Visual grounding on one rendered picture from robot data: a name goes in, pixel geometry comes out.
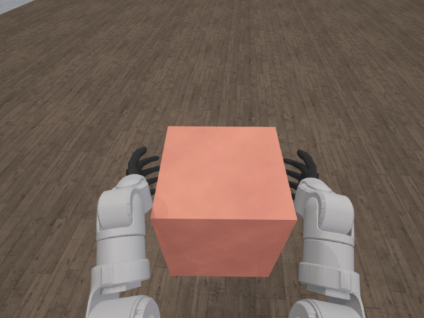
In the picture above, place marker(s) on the right robot upper arm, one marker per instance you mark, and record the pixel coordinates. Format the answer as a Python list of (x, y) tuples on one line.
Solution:
[(310, 308)]

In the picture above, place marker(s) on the left robot hand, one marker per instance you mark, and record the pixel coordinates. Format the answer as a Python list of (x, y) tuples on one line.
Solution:
[(136, 165)]

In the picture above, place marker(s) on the right robot forearm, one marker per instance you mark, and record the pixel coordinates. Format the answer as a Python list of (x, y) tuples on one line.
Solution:
[(328, 253)]

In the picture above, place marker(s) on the left robot upper arm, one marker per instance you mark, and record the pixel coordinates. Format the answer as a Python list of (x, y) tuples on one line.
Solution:
[(139, 306)]

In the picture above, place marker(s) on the right robot hand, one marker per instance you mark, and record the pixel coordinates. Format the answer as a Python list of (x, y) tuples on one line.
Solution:
[(307, 171)]

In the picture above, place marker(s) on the left robot forearm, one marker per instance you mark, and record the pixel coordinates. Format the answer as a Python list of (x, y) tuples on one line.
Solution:
[(121, 262)]

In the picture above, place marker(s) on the carton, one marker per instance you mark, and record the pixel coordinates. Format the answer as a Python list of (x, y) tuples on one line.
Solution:
[(222, 205)]

